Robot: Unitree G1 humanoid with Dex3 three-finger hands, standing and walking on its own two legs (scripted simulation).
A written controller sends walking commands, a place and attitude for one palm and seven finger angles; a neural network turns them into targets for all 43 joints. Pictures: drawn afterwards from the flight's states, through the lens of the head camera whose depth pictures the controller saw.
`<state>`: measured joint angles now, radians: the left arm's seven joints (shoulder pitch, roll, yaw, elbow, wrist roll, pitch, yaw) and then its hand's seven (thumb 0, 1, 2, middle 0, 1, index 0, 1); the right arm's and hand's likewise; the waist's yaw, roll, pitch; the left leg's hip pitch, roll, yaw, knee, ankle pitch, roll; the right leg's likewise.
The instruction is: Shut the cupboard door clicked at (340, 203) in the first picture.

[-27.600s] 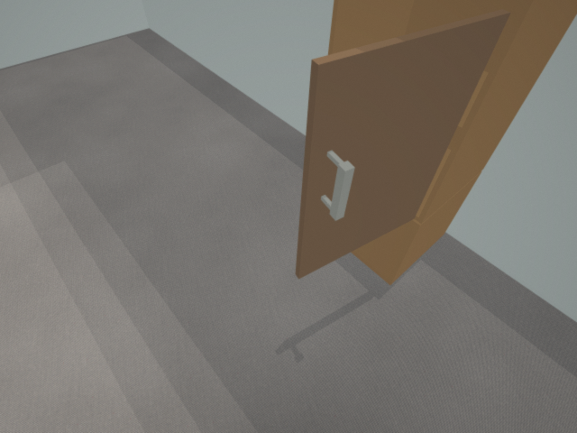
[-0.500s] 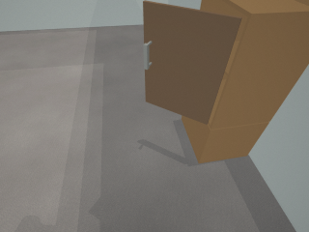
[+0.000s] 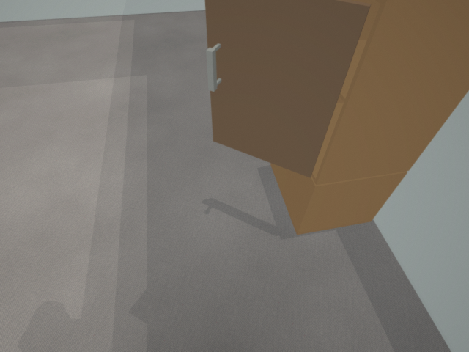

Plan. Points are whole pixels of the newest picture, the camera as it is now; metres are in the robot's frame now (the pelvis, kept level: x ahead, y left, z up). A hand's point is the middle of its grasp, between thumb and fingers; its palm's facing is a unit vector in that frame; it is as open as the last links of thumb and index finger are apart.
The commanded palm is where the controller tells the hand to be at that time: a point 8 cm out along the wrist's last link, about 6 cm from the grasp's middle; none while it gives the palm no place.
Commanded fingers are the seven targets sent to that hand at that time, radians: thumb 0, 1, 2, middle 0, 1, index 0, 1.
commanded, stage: look to check the result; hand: left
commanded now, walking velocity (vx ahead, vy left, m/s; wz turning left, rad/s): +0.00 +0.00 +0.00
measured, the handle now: (215, 67) +0.90 +0.10 +0.01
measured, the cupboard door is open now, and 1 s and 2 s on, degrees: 51 51 51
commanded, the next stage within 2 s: walk to a spot facing it in 0.22 s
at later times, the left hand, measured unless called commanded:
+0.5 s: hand out of the picture +0.02 +0.17 -0.18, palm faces +0.06 -0.98 -0.20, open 7.3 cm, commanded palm none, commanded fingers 0.00 0.90 0.90 -0.20 -0.30 -0.20 -0.30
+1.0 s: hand out of the picture +0.06 +0.25 -0.17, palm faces +0.30 -0.92 -0.27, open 7.4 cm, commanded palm none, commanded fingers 0.00 0.90 0.90 -0.20 -0.30 -0.20 -0.30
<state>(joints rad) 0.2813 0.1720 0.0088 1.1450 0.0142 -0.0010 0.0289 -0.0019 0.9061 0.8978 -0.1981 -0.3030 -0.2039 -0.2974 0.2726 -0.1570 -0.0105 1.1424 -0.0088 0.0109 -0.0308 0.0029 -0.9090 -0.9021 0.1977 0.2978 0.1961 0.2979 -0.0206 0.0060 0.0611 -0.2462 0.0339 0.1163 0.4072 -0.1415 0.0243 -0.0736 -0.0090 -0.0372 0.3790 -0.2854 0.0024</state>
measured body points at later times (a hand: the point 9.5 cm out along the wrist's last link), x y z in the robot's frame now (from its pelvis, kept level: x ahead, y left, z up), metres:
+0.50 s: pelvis +0.02 +0.00 +0.00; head +0.05 +0.00 +0.45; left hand +0.02 +0.22 -0.16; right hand +0.05 -0.24 -0.16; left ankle +0.05 +0.10 -0.74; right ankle -0.05 -0.12 -0.74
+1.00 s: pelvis +0.02 +0.01 +0.00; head +0.07 +0.04 +0.44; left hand +0.04 +0.30 -0.15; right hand +0.13 -0.22 -0.14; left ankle +0.05 +0.10 -0.74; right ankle +0.05 -0.15 -0.68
